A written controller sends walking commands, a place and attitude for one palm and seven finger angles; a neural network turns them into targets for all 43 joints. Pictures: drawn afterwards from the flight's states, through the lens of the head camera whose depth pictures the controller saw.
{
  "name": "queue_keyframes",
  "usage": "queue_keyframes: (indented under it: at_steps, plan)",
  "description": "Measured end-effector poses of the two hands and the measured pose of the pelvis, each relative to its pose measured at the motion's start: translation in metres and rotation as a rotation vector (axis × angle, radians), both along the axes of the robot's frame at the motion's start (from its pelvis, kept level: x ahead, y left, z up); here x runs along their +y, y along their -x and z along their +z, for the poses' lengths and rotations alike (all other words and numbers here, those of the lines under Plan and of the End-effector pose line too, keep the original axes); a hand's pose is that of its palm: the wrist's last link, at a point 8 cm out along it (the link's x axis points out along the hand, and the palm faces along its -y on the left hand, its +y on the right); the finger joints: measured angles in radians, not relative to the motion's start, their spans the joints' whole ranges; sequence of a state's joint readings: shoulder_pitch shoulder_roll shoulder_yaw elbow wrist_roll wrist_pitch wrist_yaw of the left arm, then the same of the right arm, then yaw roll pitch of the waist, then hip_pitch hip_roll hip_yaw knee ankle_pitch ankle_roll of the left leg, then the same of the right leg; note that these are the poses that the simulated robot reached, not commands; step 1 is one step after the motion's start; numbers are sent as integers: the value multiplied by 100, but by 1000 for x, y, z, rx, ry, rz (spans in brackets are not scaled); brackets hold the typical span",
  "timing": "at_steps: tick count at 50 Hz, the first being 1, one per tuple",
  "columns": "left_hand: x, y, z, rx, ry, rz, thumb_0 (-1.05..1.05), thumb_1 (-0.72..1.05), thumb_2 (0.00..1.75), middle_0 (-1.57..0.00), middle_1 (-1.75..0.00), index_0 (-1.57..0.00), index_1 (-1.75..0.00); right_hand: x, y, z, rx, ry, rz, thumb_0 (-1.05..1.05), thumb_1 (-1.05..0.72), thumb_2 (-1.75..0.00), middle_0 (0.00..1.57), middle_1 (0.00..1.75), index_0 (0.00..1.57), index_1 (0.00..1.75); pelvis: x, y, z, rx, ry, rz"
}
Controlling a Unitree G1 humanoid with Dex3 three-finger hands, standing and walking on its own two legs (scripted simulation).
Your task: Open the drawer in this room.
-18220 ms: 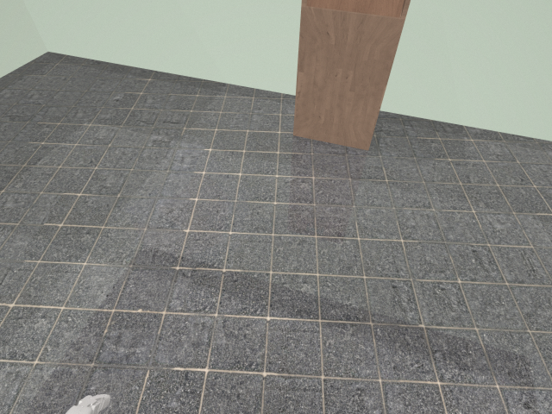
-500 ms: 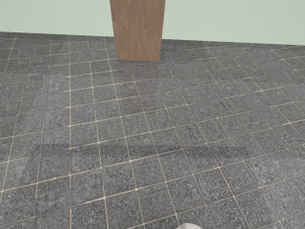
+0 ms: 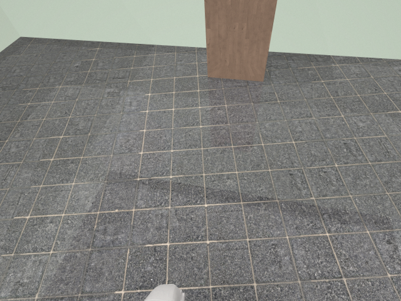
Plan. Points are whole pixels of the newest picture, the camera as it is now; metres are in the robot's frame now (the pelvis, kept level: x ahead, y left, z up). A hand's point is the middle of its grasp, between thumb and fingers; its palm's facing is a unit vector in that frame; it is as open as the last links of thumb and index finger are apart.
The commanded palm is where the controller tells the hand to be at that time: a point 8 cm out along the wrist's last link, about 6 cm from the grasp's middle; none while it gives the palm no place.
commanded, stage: turn or walk to find it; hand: left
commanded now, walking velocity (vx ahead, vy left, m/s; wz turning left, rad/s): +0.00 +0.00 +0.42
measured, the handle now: out of the picture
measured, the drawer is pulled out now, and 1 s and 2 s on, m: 0.00 0.00 0.00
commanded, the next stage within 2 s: stand and wait in 0.56 s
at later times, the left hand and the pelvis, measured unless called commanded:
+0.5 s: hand out of the picture +0.02 +0.27 -0.16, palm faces +0.24 -0.93 -0.27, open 7.4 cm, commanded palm none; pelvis -0.01 +0.04 +0.00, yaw +12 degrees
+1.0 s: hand out of the picture -0.05 +0.17 -0.16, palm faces +0.30 -0.94 -0.18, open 7.4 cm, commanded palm none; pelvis +0.06 +0.03 +0.01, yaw +11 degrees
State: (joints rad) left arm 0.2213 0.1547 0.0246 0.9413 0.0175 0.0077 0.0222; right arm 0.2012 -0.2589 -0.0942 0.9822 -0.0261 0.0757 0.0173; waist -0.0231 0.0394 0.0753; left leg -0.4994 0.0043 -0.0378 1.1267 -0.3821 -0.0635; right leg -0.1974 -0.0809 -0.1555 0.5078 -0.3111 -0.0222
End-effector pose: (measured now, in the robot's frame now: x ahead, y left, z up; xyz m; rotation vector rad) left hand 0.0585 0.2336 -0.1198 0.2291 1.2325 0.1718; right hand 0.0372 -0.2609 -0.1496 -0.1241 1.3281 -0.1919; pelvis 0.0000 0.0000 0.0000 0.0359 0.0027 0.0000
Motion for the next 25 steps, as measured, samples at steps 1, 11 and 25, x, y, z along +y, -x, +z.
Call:
queue_keyframes:
  at_steps: [1, 11, 25]
  plan:
    - [1, 8, -2, 12, 5, 16, 1, 91, 90, -20, -30, -20, -30, 0, -5, 1, 3, 6, 17, 0, -91, -90, 20, 30, 20, 30, 1, 0, 0, 1, -1, 10]
    - [48, 93, -35, 154, 41, 193, 1, 91, 90, -21, -30, -20, -30, 45, -86, 12, -118, 69, 222, 1, -91, -90, 20, 30, 20, 30, 33, 5, -15, 9, 26, 109]
    - [78, 60, -11, 12, 1, 250, 1, 91, 90, -20, -29, -19, -30, 85, -95, 25, -147, 13, 308, 0, -90, -90, 21, 30, 21, 30, 38, 7, 1, 1, 48, 206]
